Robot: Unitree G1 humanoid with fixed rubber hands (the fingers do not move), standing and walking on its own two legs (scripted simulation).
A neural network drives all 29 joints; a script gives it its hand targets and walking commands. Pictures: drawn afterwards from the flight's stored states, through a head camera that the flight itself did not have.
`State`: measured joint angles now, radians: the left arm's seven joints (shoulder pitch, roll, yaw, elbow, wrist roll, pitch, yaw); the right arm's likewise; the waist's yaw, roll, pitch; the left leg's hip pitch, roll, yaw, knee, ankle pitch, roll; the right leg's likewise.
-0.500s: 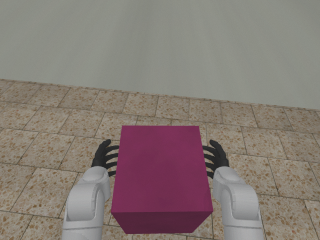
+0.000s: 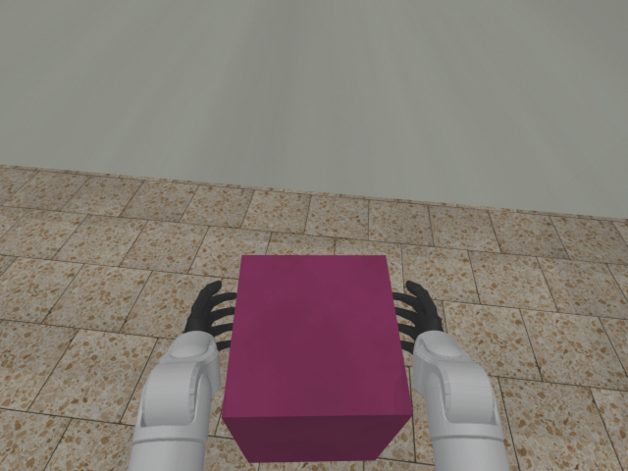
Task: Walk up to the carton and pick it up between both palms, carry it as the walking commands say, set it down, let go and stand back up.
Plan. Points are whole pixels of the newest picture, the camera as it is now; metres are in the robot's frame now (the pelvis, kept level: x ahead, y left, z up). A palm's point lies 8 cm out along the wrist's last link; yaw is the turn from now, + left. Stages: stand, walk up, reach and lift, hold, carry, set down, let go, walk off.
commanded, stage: carry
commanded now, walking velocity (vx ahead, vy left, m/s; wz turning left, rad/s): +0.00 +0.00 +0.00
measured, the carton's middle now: (313, 365) +0.29 +0.00 -0.03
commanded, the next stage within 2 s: hold in 1.02 s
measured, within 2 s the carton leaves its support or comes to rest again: neither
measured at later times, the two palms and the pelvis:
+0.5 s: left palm (200, 361) +0.26 +0.13 +0.06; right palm (437, 360) +0.25 -0.15 +0.06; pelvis -0.03 -0.01 +0.00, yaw +0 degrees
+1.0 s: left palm (194, 372) +0.24 +0.14 +0.06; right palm (437, 370) +0.24 -0.14 +0.06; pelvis -0.04 +0.00 +0.00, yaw +0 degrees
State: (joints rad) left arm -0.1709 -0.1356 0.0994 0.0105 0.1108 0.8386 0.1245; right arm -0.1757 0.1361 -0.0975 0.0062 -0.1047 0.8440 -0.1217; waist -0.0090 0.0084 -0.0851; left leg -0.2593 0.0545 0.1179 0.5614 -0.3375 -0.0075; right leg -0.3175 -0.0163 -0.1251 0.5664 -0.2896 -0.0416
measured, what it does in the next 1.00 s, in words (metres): stands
